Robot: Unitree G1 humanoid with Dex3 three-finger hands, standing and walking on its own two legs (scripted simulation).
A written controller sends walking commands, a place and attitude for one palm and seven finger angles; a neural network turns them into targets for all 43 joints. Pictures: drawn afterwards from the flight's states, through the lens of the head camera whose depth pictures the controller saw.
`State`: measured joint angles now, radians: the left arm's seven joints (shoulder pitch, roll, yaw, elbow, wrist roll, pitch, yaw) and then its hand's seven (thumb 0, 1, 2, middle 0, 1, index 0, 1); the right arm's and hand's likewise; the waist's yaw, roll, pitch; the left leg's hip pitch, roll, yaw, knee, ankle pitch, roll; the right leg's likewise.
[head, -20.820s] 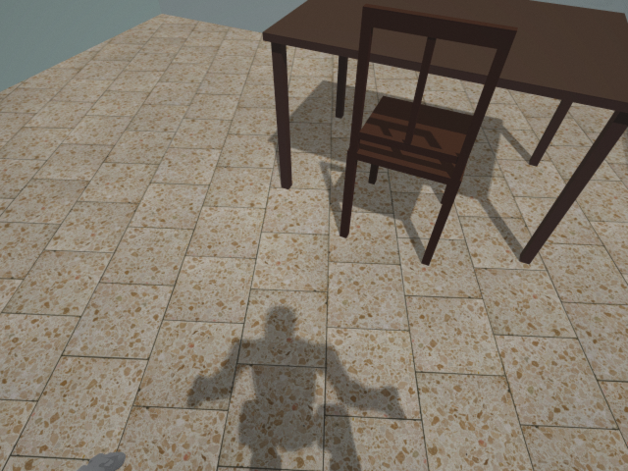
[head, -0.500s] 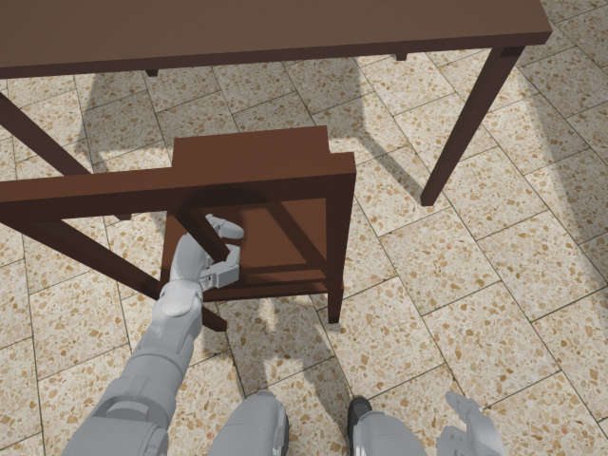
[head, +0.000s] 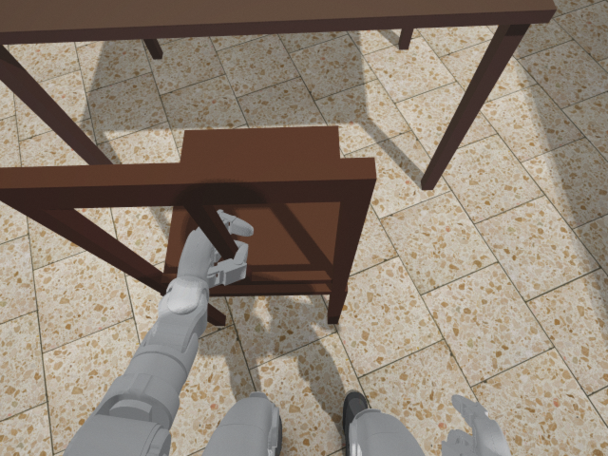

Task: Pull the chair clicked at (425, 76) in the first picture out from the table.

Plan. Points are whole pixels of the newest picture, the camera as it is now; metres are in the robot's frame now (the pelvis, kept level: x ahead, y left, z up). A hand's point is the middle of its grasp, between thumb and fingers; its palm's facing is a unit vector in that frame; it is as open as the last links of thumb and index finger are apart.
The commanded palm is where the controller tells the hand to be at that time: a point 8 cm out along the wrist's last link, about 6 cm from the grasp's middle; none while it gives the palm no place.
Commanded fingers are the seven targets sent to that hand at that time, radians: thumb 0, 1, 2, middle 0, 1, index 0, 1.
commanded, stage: step backward, pulling the chair out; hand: left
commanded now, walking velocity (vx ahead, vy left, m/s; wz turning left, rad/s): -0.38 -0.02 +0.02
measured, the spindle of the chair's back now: (226, 247) +0.38 +0.13 -0.08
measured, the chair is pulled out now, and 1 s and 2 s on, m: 0.30 0.47 0.61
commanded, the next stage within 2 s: stop walking, hand still on the chair in 1.28 s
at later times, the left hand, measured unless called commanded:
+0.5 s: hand (227, 316) +0.28 +0.12 -0.08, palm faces -0.08 -0.98 -0.18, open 5.4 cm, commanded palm +0.26 +0.17 -0.07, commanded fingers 0.00 0.90 0.90 -0.50 -1.45 -0.50 -1.45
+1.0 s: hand (208, 392) +0.18 +0.14 -0.08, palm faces -0.07 -0.98 -0.19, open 5.4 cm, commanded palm +0.16 +0.19 -0.07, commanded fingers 0.00 0.90 0.90 -0.50 -1.45 -0.50 -1.45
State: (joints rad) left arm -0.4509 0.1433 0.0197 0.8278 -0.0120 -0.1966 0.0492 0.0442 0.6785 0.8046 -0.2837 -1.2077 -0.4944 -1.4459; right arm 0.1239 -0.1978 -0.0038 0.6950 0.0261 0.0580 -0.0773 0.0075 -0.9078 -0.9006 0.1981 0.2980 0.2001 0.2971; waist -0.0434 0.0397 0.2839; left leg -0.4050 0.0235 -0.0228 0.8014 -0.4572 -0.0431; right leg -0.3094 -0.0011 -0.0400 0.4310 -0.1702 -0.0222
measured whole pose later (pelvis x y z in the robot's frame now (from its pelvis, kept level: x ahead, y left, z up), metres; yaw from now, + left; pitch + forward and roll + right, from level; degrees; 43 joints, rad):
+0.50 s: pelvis -0.08 +0.01 +0.00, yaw -1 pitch +3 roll +0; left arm -0.44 0.15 0.04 0.84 -0.02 -0.20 0.05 0.06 0.68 0.81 -0.30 -1.20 -0.49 -1.45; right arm 0.13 -0.22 -0.01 0.69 0.03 0.05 -0.09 0.01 -0.91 -0.90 0.20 0.30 0.20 0.30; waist -0.05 0.04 0.27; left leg -0.42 0.01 -0.03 0.82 -0.46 -0.04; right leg -0.30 -0.01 -0.02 0.43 -0.17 -0.01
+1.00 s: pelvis -0.17 +0.02 +0.00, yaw -1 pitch +1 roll -1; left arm -0.45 0.16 0.04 0.89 -0.02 -0.22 0.03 0.06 0.67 0.81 -0.32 -1.19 -0.49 -1.45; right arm 0.14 -0.20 -0.02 0.71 0.03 0.05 -0.07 0.00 -0.92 -0.90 0.20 0.30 0.20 0.30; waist -0.05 0.07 0.28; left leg -0.41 0.03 -0.05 0.84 -0.43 -0.04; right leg -0.29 0.01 -0.03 0.44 -0.16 -0.01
